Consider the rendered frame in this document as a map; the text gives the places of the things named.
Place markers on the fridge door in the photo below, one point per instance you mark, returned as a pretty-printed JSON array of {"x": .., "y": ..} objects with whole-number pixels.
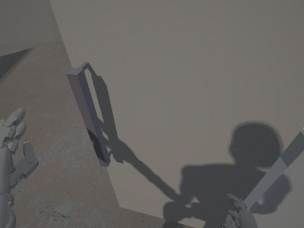
[{"x": 197, "y": 99}]

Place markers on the robot left forearm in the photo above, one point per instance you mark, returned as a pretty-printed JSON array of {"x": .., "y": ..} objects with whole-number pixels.
[{"x": 7, "y": 216}]

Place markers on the left robot hand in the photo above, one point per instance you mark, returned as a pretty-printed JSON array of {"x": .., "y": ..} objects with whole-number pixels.
[{"x": 10, "y": 133}]

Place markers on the handle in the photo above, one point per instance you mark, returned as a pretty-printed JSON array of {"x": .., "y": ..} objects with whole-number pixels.
[{"x": 78, "y": 83}]

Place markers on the right robot hand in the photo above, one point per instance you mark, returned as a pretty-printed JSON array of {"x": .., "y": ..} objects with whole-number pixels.
[{"x": 242, "y": 217}]

